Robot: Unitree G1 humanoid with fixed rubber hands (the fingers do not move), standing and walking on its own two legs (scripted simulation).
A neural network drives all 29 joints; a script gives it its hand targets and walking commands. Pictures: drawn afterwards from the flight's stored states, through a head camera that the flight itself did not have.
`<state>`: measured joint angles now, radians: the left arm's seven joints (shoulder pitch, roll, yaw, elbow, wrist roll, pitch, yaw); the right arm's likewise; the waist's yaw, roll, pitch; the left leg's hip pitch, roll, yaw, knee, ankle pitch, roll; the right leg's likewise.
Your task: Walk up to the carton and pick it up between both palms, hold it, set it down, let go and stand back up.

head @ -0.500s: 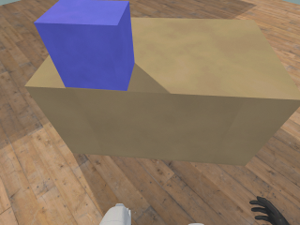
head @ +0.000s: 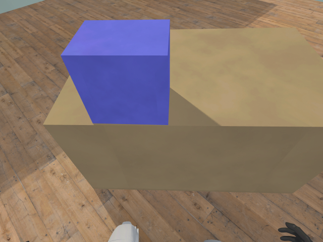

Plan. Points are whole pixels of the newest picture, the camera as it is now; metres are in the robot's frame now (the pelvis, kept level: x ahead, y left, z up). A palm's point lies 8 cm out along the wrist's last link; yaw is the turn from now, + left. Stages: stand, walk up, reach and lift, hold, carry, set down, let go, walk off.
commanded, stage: walk up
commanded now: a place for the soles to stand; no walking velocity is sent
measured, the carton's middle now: (128, 75) +0.63 +0.10 +0.05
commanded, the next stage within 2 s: none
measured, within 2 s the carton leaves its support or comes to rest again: neither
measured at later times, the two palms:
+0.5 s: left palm out of the picture +0.21 +0.47 -0.06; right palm (231, 221) +0.19 -0.17 -0.08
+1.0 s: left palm out of the picture +0.25 +0.47 -0.06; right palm (215, 209) +0.21 -0.13 -0.05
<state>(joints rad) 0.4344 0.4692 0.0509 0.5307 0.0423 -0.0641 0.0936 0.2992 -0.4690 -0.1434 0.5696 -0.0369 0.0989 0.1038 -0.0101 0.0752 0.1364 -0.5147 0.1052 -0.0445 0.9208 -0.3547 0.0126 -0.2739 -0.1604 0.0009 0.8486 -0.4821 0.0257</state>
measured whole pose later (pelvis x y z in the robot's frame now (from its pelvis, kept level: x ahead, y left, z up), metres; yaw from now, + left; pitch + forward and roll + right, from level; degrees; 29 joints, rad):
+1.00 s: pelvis +0.12 +0.17 +0.05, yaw -6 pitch -4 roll +0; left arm 0.11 0.40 0.00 1.01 -0.01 -0.02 0.01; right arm 0.08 -0.35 -0.03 0.99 0.03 0.00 0.03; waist 0.00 -0.02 0.09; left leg -0.15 -0.01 0.07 0.44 -0.21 0.04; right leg -0.13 -0.09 0.04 0.42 -0.22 0.07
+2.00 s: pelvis +0.15 +0.14 +0.06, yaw -4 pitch -2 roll +0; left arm 0.09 0.34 0.04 1.07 0.00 -0.03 0.01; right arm 0.10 -0.33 -0.05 1.12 0.01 0.00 0.01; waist -0.01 0.00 0.06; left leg -0.11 0.02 0.02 0.32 -0.19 -0.02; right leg -0.07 -0.05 -0.01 0.31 -0.21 0.04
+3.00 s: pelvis +0.23 +0.13 +0.04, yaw -2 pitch -4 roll -1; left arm 0.06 0.32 0.01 0.93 -0.02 0.02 0.00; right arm 0.13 -0.36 -0.04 1.02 0.01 0.00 -0.02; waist -0.01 0.01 0.15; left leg -0.15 0.04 -0.05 0.52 -0.32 -0.04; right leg -0.18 -0.04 -0.07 0.55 -0.30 0.02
